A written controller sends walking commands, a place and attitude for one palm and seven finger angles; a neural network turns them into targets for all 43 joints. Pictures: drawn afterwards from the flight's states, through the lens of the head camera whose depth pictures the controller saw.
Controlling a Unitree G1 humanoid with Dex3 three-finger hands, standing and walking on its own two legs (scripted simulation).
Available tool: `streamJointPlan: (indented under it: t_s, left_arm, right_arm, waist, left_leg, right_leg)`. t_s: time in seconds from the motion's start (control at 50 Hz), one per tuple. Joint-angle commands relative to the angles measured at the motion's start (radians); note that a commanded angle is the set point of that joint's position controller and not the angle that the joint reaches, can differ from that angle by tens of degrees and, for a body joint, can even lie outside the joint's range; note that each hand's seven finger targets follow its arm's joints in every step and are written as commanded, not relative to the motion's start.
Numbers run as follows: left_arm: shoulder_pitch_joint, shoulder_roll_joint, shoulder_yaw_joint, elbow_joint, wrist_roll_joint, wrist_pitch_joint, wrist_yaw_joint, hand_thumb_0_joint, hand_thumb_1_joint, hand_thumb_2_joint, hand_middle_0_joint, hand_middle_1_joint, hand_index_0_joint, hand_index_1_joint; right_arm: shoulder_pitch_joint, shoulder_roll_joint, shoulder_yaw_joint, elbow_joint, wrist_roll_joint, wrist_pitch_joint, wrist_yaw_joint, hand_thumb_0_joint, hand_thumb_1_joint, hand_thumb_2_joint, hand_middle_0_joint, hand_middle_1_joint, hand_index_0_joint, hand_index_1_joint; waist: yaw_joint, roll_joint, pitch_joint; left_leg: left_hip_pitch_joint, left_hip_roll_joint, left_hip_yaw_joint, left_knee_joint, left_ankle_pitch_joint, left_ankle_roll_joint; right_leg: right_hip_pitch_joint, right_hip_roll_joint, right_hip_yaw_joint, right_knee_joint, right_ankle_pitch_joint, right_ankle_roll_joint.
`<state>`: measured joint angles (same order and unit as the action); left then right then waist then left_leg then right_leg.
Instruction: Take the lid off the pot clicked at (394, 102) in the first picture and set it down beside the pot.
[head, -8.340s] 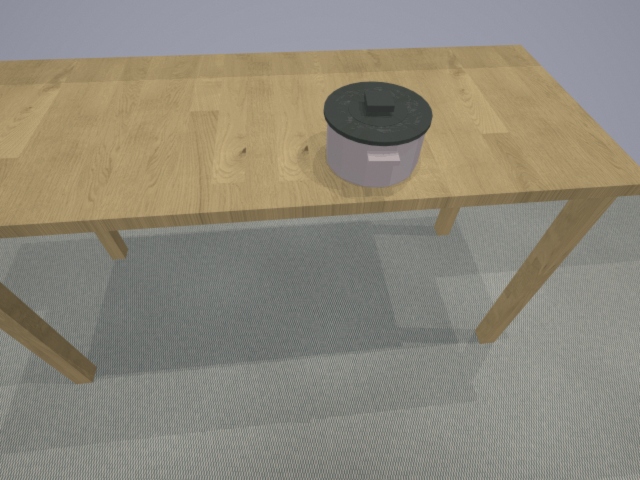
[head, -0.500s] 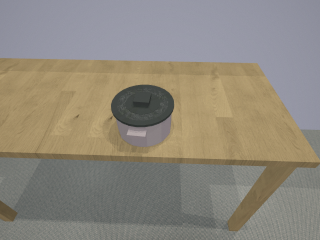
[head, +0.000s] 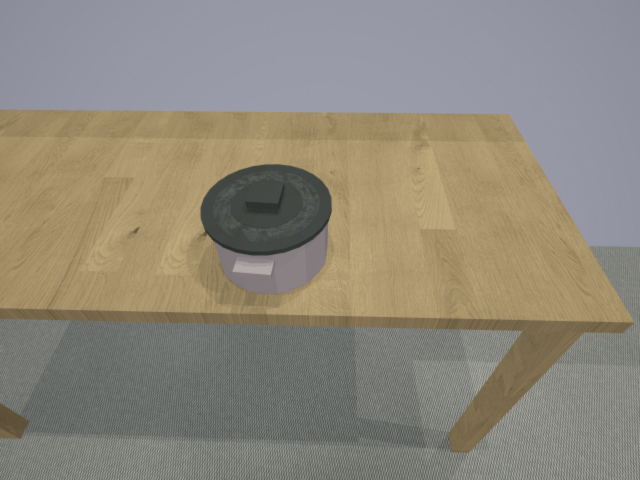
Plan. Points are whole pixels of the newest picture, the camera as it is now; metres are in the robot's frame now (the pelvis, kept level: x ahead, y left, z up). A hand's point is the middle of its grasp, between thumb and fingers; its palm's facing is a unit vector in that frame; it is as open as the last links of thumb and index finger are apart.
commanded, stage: look again from close up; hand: left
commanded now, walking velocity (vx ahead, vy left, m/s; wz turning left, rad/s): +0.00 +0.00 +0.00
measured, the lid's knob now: (265, 195) +0.47 +0.11 +0.12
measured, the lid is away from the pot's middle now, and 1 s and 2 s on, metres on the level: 0.00 0.00 0.00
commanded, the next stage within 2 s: lift the closed hand beside the body in 0.34 s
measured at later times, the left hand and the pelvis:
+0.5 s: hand out of the picture +0.04 +0.17 -0.16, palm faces +0.10 -0.97 -0.22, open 7.3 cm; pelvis +0.02 -0.01 +0.00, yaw +1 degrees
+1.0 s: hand (149, 460) +0.15 +0.21 +0.00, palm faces +0.31 -0.89 -0.34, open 3.2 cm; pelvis +0.04 -0.02 +0.00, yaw +4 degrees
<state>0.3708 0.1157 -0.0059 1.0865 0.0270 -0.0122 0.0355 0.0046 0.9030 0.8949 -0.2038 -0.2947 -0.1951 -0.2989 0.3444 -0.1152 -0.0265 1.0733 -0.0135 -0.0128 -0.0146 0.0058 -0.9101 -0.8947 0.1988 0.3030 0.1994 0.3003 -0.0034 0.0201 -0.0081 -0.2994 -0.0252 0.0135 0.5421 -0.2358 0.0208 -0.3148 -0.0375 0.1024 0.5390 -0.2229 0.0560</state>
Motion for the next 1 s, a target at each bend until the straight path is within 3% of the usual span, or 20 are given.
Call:
streamJointPlan:
  t_s: [0.0,0.36,0.4,0.42,0.44,0.46,0.48,0.5,0.52,0.54,0.56,0.58,0.62,0.64,0.66,0.7,0.74,0.82,0.9,0.98]
  left_arm:
    - [0.078,0.104,0.017,-0.026,-0.003,-0.012,0.010,0.000,0.900,0.900,-0.200,-0.300,-0.200,-0.300]
    - [0.064,0.104,0.014,-0.033,-0.006,-0.012,0.012,0.000,0.900,0.900,-0.200,-0.300,-0.200,-0.300]
    - [0.064,0.104,0.014,-0.032,-0.006,-0.014,0.013,0.000,0.900,0.900,-0.200,-0.300,-0.200,-0.300]
    - [0.070,0.163,0.027,-0.004,0.001,-0.015,0.041,0.000,0.900,0.900,-0.200,-0.300,-0.200,-0.300]
    - [-0.583,0.496,0.146,-1.345,-0.168,-0.187,0.089,0.000,0.900,0.900,-0.244,-0.348,-0.244,-0.348]
    - [-0.215,0.260,-0.036,-1.236,-0.096,-0.116,0.136,0.000,0.900,0.900,-0.288,-0.396,-0.288,-0.396]
    - [0.096,0.058,-0.105,-1.056,-0.074,0.014,0.156,0.000,0.900,0.900,-0.332,-0.444,-0.332,-0.444]
    - [0.103,0.010,-0.145,-1.039,-0.059,0.056,0.155,0.000,0.900,0.900,-0.376,-0.492,-0.376,-0.492]
    - [0.127,0.009,-0.140,-0.950,-0.029,0.061,0.149,0.000,0.900,0.900,-0.420,-0.540,-0.420,-0.540]
    - [0.237,-0.045,-0.143,-0.726,-0.009,0.075,0.140,0.000,0.900,0.900,-0.464,-0.588,-0.464,-0.588]
    - [0.227,0.017,-0.076,-0.709,-0.005,0.062,0.125,0.000,0.900,0.900,-0.508,-0.636,-0.508,-0.636]
    - [0.291,0.081,-0.005,-0.823,-0.009,0.036,0.109,0.000,0.900,0.900,-0.552,-0.684,-0.552,-0.684]
    - [0.363,0.187,0.101,-1.115,-0.019,-0.010,0.096,0.000,0.900,0.900,-0.640,-0.780,-0.640,-0.780]
    - [0.391,0.224,0.146,-1.170,-0.026,-0.020,0.098,0.000,0.900,0.900,-0.684,-0.828,-0.684,-0.828]
    - [0.370,0.178,0.101,-1.202,-0.026,-0.022,0.090,0.000,0.900,0.900,-0.728,-0.876,-0.728,-0.876]
    - [0.340,0.138,0.072,-1.170,-0.029,-0.024,0.075,0.000,0.900,0.900,-0.816,-0.972,-0.816,-0.972]
    - [0.288,0.172,0.114,-1.217,-0.030,-0.043,0.073,0.000,0.900,0.900,-0.904,-1.068,-0.904,-1.068]
    - [0.250,0.216,0.128,-1.463,-0.035,-0.066,0.069,0.000,0.900,0.900,-1.080,-1.260,-1.080,-1.260]
    - [0.250,0.208,0.137,-1.411,-0.039,-0.045,0.070,0.000,0.900,0.900,-1.256,-1.452,-1.256,-1.452]
    - [0.276,0.239,0.179,-1.487,-0.039,-0.045,0.071,0.000,0.900,0.900,-1.300,-1.500,-1.300,-1.500]
  right_arm:
    - [0.058,-0.066,-0.015,-0.032,0.000,-0.012,-0.004,0.000,-0.900,-0.900,0.200,0.300,0.200,0.300]
    - [0.052,-0.069,-0.010,-0.023,0.002,-0.016,-0.007,0.000,-0.900,-0.900,0.200,0.300,0.200,0.300]
    - [0.056,-0.066,-0.008,-0.019,0.002,-0.019,-0.007,0.000,-0.900,-0.900,0.200,0.300,0.200,0.300]
    - [-0.067,-0.151,-0.009,-0.086,0.014,-0.010,-0.002,0.000,-0.900,-0.900,0.200,0.300,0.200,0.300]
    - [-0.156,-0.323,-0.010,-0.412,0.043,-0.165,-0.014,0.000,-0.900,-0.900,0.200,0.300,0.200,0.300]
    - [-0.193,-0.209,0.007,-0.396,0.072,-0.274,-0.062,0.000,-0.900,-0.900,0.200,0.300,0.200,0.300]
    - [-0.213,-0.181,0.015,-0.356,0.097,-0.298,-0.064,0.000,-0.900,-0.900,0.200,0.300,0.200,0.300]
    - [-0.218,-0.191,0.028,-0.356,0.084,-0.312,-0.058,0.000,-0.900,-0.900,0.200,0.300,0.200,0.300]
    - [-0.238,-0.208,0.026,-0.362,0.063,-0.320,-0.048,0.000,-0.900,-0.900,0.200,0.300,0.200,0.300]
    - [-0.251,-0.205,0.003,-0.362,0.054,-0.301,-0.036,0.000,-0.900,-0.900,0.200,0.300,0.200,0.300]
    - [-0.236,-0.224,-0.021,-0.384,0.043,-0.281,-0.014,0.000,-0.900,-0.900,0.200,0.300,0.200,0.300]
    - [-0.263,-0.218,-0.034,-0.431,0.041,-0.273,-0.004,0.000,-0.900,-0.900,0.200,0.300,0.200,0.300]
    - [-0.299,-0.209,-0.034,-0.532,0.041,-0.278,-0.003,0.000,-0.900,-0.900,0.200,0.300,0.200,0.300]
    - [-0.306,-0.201,-0.034,-0.555,0.045,-0.270,-0.006,0.000,-0.900,-0.900,0.200,0.300,0.200,0.300]
    - [-0.309,-0.193,-0.026,-0.589,0.044,-0.263,-0.007,0.000,-0.900,-0.900,0.200,0.300,0.200,0.300]
    - [-0.298,-0.193,-0.028,-0.613,0.040,-0.237,-0.010,0.000,-0.900,-0.900,0.200,0.300,0.200,0.300]
    - [-0.281,-0.204,-0.035,-0.640,0.032,-0.212,-0.015,0.000,-0.900,-0.900,0.200,0.300,0.200,0.300]
    - [-0.276,-0.195,-0.014,-0.673,0.019,-0.211,-0.037,0.000,-0.900,-0.900,0.200,0.300,0.200,0.300]
    - [-0.271,-0.197,-0.010,-0.654,0.013,-0.200,-0.058,0.000,-0.900,-0.900,0.200,0.300,0.200,0.300]
    - [-0.282,-0.185,-0.003,-0.648,0.012,-0.209,-0.069,0.000,-0.900,-0.900,0.200,0.300,0.200,0.300]
  waist:
    - [-0.002,-0.013,0.096]
    - [-0.001,-0.034,0.079]
    - [-0.002,-0.010,0.068]
    - [0.034,-0.161,0.069]
    - [-0.015,0.057,-0.293]
    - [0.027,0.135,-0.342]
    - [0.020,0.098,-0.226]
    - [0.023,0.071,-0.084]
    - [0.010,0.051,0.039]
    - [0.000,-0.098,0.171]
    - [0.013,-0.171,0.199]
    - [0.046,-0.150,0.147]
    - [0.086,-0.037,0.009]
    - [0.088,0.034,-0.017]
    - [0.071,0.049,0.019]
    - [0.042,-0.037,0.099]
    - [0.023,-0.038,0.087]
    - [0.042,0.142,-0.076]
    - [0.033,-0.018,-0.043]
    - [0.054,-0.006,-0.077]
  left_leg:
    - [-0.008,0.086,-0.104,-0.145,-0.114,0.016]
    - [0.023,0.095,-0.089,-0.131,-0.027,0.014]
    - [0.038,0.095,-0.084,-0.130,0.009,0.013]
    - [-0.039,0.110,-0.043,0.026,-0.027,-0.021]
    - [0.190,0.010,-0.079,-0.094,-0.014,-0.010]
    - [0.199,0.044,-0.034,-0.128,-0.005,-0.024]
    - [0.144,0.034,-0.056,-0.180,-0.047,-0.025]
    - [0.113,0.024,-0.072,-0.196,-0.081,-0.022]
    - [0.074,0.020,-0.081,-0.191,-0.112,-0.020]
    - [-0.006,0.030,-0.096,-0.182,-0.147,-0.017]
    - [-0.040,0.035,-0.091,-0.162,-0.131,-0.023]
    - [-0.026,0.035,-0.074,-0.157,-0.104,-0.023]
    - [0.020,0.033,-0.059,-0.168,-0.037,-0.033]
    - [0.035,0.035,-0.046,-0.162,-0.026,-0.039]
    - [0.021,0.028,-0.035,-0.156,-0.024,-0.039]
    - [-0.002,0.029,-0.024,-0.129,-0.020,-0.029]
    - [0.017,0.027,-0.011,-0.092,-0.015,-0.024]
    - [0.117,0.019,-0.010,-0.073,0.102,-0.014]
    - [0.112,0.022,-0.016,-0.056,0.106,-0.003]
    - [0.146,0.023,-0.019,-0.059,0.140,0.000]
  right_leg:
    - [-0.068,-0.036,0.040,-0.126,-0.113,-0.090]
    - [-0.025,-0.035,0.036,-0.123,-0.027,-0.087]
    - [-0.017,-0.037,0.034,-0.115,0.006,-0.088]
    - [0.062,-0.054,-0.011,-0.130,0.062,-0.066]
    - [0.106,-0.025,-0.040,-0.098,0.107,-0.090]
    - [0.151,-0.005,-0.079,-0.048,0.056,-0.114]
    - [0.144,0.005,-0.138,-0.090,0.010,-0.101]
    - [0.135,0.016,-0.167,-0.103,-0.015,-0.086]
    - [0.087,0.027,-0.180,-0.123,-0.037,-0.081]
    - [0.030,0.033,-0.197,-0.149,-0.078,-0.077]
    - [0.006,0.030,-0.197,-0.146,-0.094,-0.076]
    - [0.033,0.024,-0.188,-0.139,-0.103,-0.078]
    - [0.131,0.021,-0.172,-0.109,-0.049,-0.087]
    - [0.155,0.017,-0.169,-0.101,-0.034,-0.089]
    - [0.128,0.020,-0.167,-0.103,-0.024,-0.088]
    - [0.055,0.029,-0.169,-0.114,-0.030,-0.080]
    - [0.026,0.027,-0.169,-0.127,-0.026,-0.075]
    - [0.101,0.018,-0.150,-0.100,0.064,-0.082]
    - [0.082,0.025,-0.163,-0.113,0.075,-0.068]
    - [0.115,0.021,-0.165,-0.112,0.096,-0.068]
